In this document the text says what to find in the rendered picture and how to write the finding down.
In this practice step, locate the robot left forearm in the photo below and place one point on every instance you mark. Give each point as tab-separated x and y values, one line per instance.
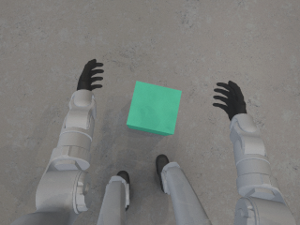
73	149

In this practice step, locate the left robot upper arm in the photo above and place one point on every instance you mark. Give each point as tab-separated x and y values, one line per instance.
61	197

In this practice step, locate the carton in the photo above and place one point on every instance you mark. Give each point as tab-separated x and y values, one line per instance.
154	108

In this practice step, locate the robot left hand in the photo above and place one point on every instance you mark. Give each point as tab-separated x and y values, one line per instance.
86	79

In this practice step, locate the right robot upper arm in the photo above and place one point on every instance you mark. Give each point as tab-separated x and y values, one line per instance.
257	211

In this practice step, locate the left robot foot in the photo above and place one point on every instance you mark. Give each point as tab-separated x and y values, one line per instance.
125	176

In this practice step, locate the robot right forearm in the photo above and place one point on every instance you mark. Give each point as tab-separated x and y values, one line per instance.
254	174

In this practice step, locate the right robot thigh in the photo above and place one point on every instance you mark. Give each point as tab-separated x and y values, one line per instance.
187	207

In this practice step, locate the robot right hand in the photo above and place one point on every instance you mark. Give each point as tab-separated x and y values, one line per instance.
234	99

